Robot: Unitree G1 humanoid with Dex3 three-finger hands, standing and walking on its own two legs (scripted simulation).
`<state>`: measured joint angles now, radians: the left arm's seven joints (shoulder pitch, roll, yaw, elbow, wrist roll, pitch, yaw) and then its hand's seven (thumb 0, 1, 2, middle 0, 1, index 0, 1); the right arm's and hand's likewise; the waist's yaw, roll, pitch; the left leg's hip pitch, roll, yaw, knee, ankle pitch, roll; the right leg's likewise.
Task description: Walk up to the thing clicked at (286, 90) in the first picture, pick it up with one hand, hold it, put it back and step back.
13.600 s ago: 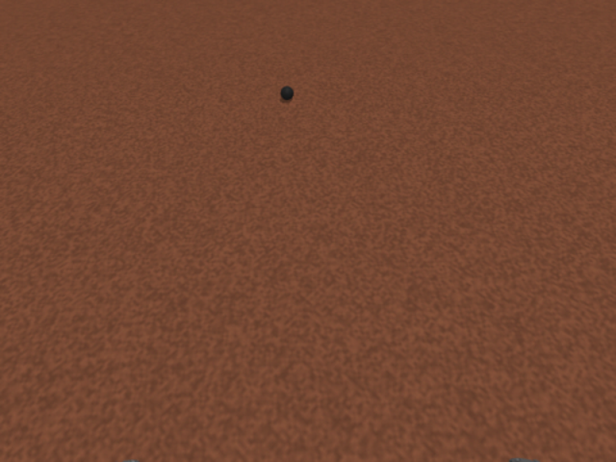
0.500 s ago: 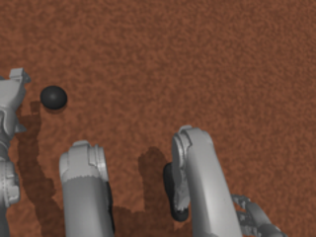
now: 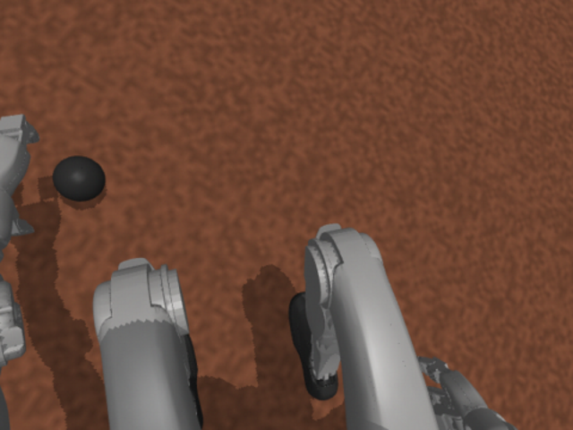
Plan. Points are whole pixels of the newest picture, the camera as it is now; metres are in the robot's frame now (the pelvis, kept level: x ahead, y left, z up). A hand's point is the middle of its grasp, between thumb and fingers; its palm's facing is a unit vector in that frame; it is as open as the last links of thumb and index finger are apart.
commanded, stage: rise first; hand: left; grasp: from above
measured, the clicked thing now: (79, 178) +0.48 +0.28 -0.29
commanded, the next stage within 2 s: approach in 1.04 s
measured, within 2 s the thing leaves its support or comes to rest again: neither
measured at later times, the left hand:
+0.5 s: hand (12, 184) +0.44 +0.33 -0.17, palm faces -0.45 -0.07 -0.89, open 13.9 cm
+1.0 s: hand (9, 186) +0.44 +0.33 -0.16, palm faces -0.46 -0.07 -0.89, open 13.5 cm
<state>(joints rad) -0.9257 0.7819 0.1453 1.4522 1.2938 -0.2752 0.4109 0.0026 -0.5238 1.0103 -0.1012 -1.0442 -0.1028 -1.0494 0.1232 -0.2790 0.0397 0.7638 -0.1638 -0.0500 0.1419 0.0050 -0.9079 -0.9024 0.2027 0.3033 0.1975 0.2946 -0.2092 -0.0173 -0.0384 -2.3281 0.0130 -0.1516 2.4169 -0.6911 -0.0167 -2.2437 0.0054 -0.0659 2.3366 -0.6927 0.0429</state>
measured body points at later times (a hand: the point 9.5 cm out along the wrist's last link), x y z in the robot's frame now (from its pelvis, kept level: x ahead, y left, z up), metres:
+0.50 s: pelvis +0.00 +0.00 +0.00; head +0.24 +0.08 +0.37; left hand +0.46 +0.33 -0.12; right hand +0.06 -0.27 -0.10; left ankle +0.07 +0.13 -0.29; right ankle +0.10 -0.13 -0.29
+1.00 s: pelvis -0.01 +0.00 +0.00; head +0.23 +0.08 +0.38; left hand +0.46 +0.33 -0.11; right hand +0.05 -0.28 -0.10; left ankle +0.07 +0.13 -0.29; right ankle +0.10 -0.13 -0.29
